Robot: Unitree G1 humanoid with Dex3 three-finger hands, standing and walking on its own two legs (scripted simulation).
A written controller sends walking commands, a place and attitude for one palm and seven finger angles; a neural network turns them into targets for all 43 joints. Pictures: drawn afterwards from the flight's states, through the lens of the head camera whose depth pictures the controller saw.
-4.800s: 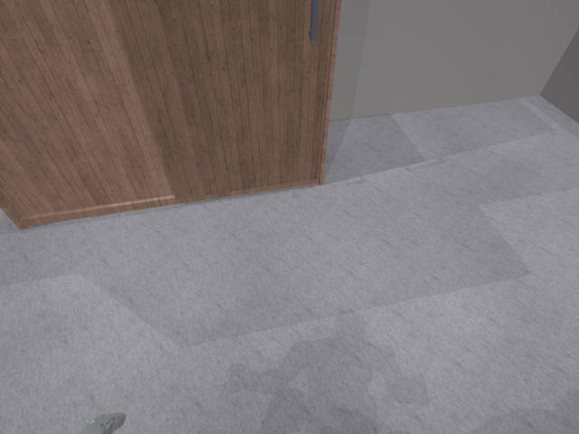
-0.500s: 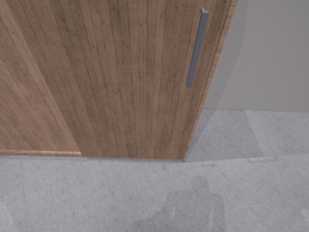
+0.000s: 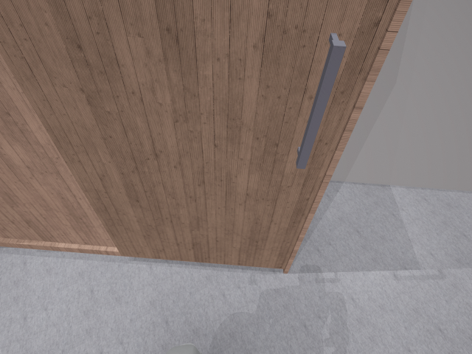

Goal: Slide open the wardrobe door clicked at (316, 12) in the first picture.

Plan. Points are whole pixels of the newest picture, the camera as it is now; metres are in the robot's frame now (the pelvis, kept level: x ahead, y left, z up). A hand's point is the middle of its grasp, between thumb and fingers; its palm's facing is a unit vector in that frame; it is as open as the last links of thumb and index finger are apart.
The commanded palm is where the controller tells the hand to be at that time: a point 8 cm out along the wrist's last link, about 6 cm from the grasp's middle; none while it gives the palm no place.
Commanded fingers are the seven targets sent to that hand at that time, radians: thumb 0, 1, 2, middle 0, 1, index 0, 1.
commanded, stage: come to a stop and stand still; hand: right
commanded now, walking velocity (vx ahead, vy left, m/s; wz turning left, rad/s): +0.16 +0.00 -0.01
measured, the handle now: (314, 110) +0.55 -0.11 +0.13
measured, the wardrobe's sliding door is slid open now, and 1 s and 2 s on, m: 0.00 0.00 0.00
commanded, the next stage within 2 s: look again from close up in 1.98 s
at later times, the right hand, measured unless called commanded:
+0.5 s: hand out of the picture +0.10 -0.20 -0.19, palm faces +0.12 +0.98 -0.19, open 7.3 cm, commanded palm none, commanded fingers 0.00 -0.90 -0.90 0.20 0.30 0.20 0.30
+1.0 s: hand out of the picture +0.07 -0.18 -0.17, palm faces +0.02 +0.98 -0.22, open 7.4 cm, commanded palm none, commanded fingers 0.00 -0.90 -0.90 0.20 0.30 0.20 0.30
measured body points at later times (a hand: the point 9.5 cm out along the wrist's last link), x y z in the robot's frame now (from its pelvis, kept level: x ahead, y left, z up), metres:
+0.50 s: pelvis +0.08 -0.02 -0.01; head +0.11 -0.04 +0.44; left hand +0.19 +0.23 -0.14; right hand +0.09 -0.25 -0.18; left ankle +0.09 +0.11 -0.73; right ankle +0.11 -0.11 -0.74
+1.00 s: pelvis +0.02 +0.01 +0.00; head +0.03 +0.02 +0.45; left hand +0.02 +0.25 -0.16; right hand +0.07 -0.23 -0.15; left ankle -0.01 +0.13 -0.74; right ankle +0.11 -0.11 -0.74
